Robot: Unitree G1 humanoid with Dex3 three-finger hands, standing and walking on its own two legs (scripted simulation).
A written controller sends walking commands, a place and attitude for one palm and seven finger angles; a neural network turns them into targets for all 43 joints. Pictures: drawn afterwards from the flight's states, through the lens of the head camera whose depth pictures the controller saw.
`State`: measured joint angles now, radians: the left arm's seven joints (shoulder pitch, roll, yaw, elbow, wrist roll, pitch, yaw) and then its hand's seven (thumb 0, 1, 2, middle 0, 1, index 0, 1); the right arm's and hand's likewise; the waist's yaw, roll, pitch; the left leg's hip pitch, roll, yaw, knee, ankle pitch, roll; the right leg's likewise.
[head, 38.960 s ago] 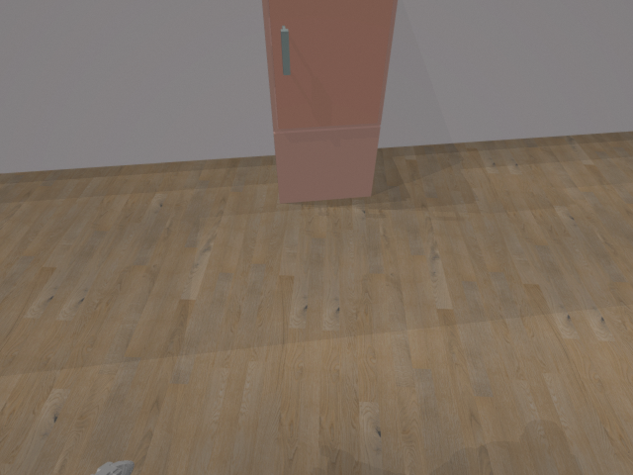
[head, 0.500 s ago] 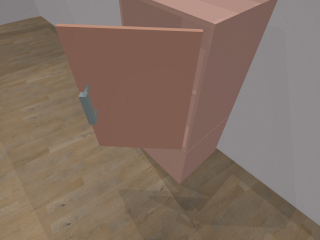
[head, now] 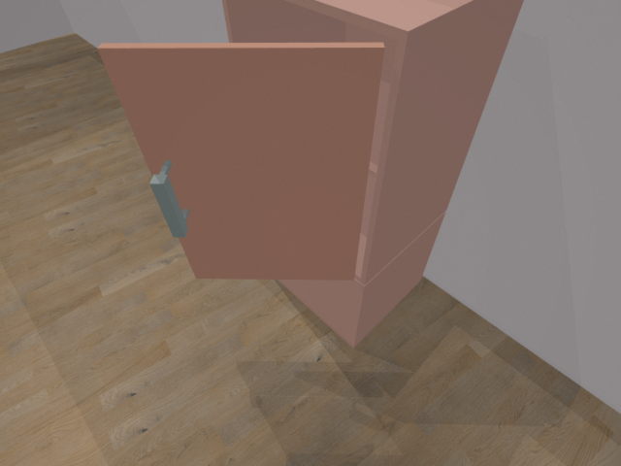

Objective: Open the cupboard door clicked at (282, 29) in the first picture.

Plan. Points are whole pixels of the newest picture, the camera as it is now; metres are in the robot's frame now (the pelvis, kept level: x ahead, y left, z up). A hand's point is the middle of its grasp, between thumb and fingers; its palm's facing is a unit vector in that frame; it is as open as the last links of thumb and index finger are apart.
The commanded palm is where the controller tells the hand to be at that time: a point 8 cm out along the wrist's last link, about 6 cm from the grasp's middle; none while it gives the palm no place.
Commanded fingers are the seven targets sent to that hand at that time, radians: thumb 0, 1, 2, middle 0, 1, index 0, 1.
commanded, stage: look again from close up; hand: left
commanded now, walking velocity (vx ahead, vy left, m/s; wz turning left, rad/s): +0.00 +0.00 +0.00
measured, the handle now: (173, 199) +0.58 +0.30 -0.03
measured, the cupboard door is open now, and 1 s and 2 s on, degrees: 44 44 44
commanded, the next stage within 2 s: raise the hand with hooked fingers in 0.38 s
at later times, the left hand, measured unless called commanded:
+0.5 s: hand out of the picture +0.01 +0.21 -0.17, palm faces +0.01 -0.98 -0.20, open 7.4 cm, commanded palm +0.11 +0.27 -0.07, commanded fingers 0.00 0.85 0.88 -0.20 -0.33 -0.20 -0.33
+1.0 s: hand (135, 457) +0.15 +0.24 -0.08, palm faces +0.21 -0.98 -0.05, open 9.2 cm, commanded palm +0.15 +0.29 -0.05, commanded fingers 0.00 0.27 0.63 -0.25 -0.70 -0.25 -0.70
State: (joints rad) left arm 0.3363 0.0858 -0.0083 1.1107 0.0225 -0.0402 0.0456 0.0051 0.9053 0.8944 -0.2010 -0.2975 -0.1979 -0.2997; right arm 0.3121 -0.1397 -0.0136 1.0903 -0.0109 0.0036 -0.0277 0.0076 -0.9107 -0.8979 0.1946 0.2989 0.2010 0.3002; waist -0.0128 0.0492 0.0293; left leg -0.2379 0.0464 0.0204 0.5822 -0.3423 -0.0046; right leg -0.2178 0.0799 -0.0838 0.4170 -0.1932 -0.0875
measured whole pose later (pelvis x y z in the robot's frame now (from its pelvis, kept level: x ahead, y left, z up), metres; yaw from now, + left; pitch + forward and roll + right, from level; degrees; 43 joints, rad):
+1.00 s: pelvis +0.01 +0.02 -0.09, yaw +2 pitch +16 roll -1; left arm 0.56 0.20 0.22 0.05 -0.26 -0.52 -0.27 0.01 0.49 0.72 -0.23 -0.56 -0.23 -0.56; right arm 0.10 -0.26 -0.06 0.47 -0.01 -0.22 -0.01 0.01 -0.91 -0.90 0.19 0.30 0.20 0.30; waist 0.06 -0.06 -0.14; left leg -0.85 0.00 -0.01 1.18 -0.60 0.02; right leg -0.88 0.00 -0.13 1.14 -0.54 -0.07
